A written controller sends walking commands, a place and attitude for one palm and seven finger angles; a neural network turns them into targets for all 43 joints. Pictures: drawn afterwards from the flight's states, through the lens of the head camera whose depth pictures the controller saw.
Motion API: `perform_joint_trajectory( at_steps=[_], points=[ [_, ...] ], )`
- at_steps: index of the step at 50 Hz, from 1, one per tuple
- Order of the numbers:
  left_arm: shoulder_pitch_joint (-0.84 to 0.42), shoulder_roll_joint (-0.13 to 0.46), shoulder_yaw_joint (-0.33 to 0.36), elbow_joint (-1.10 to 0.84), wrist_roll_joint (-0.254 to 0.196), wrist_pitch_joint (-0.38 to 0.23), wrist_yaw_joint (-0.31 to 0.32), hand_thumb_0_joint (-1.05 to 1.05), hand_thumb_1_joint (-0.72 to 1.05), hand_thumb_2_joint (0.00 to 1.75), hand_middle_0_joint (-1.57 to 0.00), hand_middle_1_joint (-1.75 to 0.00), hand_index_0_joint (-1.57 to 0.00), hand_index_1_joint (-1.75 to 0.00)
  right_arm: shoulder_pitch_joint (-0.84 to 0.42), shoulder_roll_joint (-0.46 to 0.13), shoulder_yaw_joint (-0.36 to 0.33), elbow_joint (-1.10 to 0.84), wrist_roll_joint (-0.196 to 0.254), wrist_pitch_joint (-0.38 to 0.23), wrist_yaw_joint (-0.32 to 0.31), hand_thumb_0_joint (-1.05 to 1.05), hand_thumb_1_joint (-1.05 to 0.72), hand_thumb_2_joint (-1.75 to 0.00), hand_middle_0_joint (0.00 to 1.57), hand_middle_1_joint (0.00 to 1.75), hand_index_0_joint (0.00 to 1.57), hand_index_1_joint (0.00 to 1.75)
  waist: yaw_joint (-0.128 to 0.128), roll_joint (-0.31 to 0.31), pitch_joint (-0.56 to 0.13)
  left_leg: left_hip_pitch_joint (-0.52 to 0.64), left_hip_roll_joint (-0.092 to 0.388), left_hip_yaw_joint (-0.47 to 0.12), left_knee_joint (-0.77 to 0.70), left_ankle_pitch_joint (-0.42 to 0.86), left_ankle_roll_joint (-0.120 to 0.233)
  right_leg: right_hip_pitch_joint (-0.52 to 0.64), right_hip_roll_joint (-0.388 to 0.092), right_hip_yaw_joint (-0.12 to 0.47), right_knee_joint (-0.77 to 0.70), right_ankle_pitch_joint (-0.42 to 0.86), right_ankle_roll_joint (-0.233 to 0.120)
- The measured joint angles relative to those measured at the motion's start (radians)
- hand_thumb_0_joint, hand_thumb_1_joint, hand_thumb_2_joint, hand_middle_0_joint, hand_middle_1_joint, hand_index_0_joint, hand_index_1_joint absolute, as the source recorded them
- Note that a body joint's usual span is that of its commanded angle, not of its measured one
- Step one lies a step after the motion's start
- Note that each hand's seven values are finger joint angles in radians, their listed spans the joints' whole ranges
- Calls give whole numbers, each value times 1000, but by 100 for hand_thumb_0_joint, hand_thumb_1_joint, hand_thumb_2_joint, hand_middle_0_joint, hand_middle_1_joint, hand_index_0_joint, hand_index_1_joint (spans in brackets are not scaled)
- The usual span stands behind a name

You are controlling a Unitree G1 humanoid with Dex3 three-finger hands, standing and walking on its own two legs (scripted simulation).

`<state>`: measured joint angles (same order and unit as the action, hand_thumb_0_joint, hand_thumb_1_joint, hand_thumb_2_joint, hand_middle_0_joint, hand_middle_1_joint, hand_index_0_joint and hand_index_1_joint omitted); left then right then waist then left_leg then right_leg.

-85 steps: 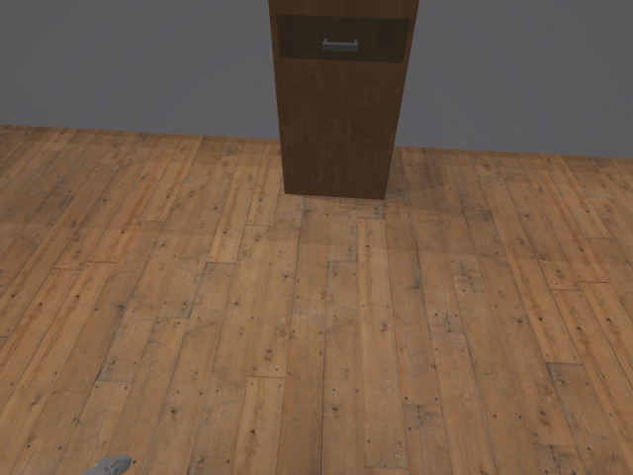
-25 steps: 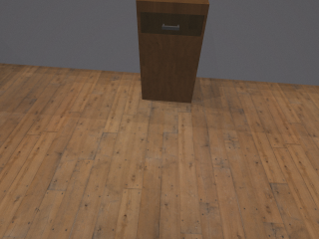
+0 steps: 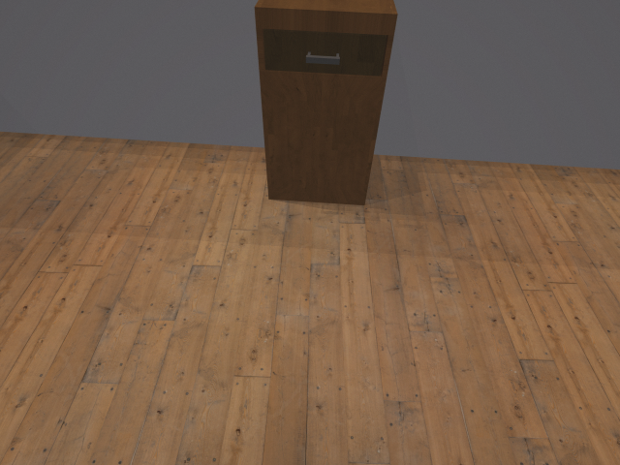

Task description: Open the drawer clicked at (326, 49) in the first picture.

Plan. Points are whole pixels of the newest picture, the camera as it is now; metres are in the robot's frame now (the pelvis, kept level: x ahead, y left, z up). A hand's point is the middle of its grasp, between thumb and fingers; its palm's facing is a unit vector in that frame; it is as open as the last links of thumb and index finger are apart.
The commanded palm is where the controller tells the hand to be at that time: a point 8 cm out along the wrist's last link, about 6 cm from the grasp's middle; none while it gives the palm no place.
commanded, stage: walk to a spot facing it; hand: left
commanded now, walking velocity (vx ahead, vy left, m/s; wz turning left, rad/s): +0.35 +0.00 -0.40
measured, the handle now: (323, 57) +1.42 +0.06 -0.05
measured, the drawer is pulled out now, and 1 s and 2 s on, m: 0.00 0.00 0.00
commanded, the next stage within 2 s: turn to face it in 1.48 s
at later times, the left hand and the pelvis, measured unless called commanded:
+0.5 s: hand out of the picture +0.05 +0.17 -0.18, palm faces -0.04 -0.99 -0.13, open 7.4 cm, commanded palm none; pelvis +0.15 +0.01 -0.01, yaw -8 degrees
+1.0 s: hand (275, 278) +0.51 +0.11 -0.16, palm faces -0.36 -0.90 -0.24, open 7.4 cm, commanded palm none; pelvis +0.33 -0.03 -0.02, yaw -21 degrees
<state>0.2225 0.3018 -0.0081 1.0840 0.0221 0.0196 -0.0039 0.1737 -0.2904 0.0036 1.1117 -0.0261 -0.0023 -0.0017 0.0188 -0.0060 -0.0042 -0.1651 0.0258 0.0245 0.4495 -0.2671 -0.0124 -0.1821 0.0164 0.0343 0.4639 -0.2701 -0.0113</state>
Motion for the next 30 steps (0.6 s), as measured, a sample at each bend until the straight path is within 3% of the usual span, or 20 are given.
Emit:
perform_joint_trajectory(
  at_steps=[5,9,10,13,15,20,24,26,28,30],
  points=[
    [92,-47,14,-15,4,-3,-18,0,91,90,-20,-30,-20,-30,72,51,-10,-21,0,-15,2,1,-91,-90,20,30,21,30,2,-10,-11,-5,13,43,81,-74,-3,-47,7,25,132,-96,-23],
    [133,-95,22,-13,7,-19,-24,0,91,90,-20,-30,-20,-30,137,73,-23,-18,3,-26,-1,1,-90,-90,20,30,21,30,-8,25,5,-2,54,50,175,-159,-14,-39,14,-33,173,-107,-18],
    [140,-106,25,-15,7,-33,-22,0,91,90,-20,-30,-20,-30,151,78,-26,-8,4,-21,-1,1,-91,-90,20,30,21,30,-9,35,5,-33,66,44,256,-183,-9,-30,24,-45,173,-124,-20],
    [177,-131,28,-26,5,-73,1,0,91,90,-20,-30,-20,-30,153,95,-25,16,2,0,1,1,-91,-90,20,30,21,29,17,20,10,-166,51,41,548,-241,-4,11,27,-38,128,-135,-35],
    [211,-149,26,-20,9,-79,11,0,91,90,-20,-30,-20,-30,130,101,-32,7,0,2,4,1,-91,-90,20,30,21,29,26,9,17,-247,48,54,623,-219,-9,49,24,-20,71,-117,-36],
    [277,-180,19,30,12,-70,15,0,91,90,-20,-30,-20,-30,32,113,-47,-66,6,-9,20,1,-91,-90,20,30,20,29,25,-7,29,-378,67,66,505,-68,-18,137,13,27,-59,-88,-19],
    [291,-174,28,59,11,-63,15,0,91,90,-20,-30,-20,-30,-37,128,-48,-119,12,-34,29,1,-91,-90,20,30,20,29,30,-21,50,-362,66,67,298,22,-6,198,0,53,-86,-119,7],
    [299,-167,38,63,7,-61,14,0,91,90,-20,-30,-20,-30,-54,130,-44,-142,10,-57,24,1,-91,-90,20,30,20,29,32,-26,54,-294,56,73,184,52,4,194,-5,69,-10,-181,15],
    [289,-160,49,63,1,-50,9,0,91,90,-20,-30,-20,-30,-65,130,-44,-157,0,-81,12,1,-91,-90,20,30,20,29,27,-20,61,-277,67,84,205,94,26,97,1,54,257,-244,-7],
    [249,-136,57,55,3,-37,7,0,91,90,-20,-30,-20,-30,-58,145,-40,-152,-3,-82,6,0,-91,-90,20,30,20,29,28,-39,66,-251,66,122,246,30,36,-39,-8,26,560,-231,-30]
  ],
)
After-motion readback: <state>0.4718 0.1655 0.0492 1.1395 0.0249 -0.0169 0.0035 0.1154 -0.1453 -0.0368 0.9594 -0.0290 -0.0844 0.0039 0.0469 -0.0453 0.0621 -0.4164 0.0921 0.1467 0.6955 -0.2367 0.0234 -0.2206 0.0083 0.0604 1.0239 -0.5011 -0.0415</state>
